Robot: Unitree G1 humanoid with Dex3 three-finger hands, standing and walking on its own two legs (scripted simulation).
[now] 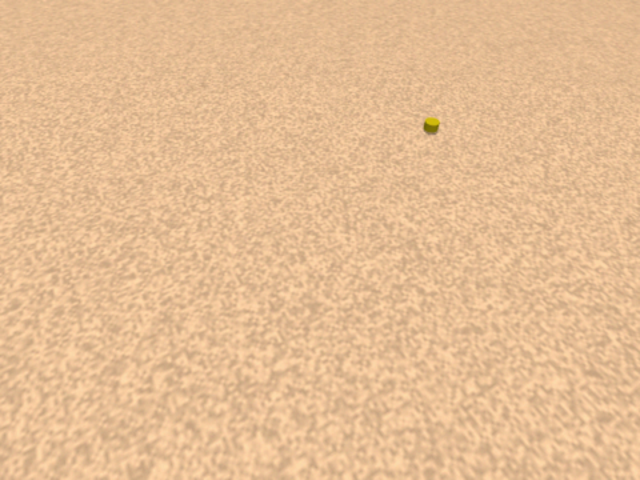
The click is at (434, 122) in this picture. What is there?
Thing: low tin
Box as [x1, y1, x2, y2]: [423, 117, 439, 132]
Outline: 430,117 425,119 423,127 425,130 432,132 437,129 439,121 435,118
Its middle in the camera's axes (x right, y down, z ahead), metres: +0.62 -0.65 +2.21
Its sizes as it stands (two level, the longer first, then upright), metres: 0.082 0.082 0.046
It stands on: the floor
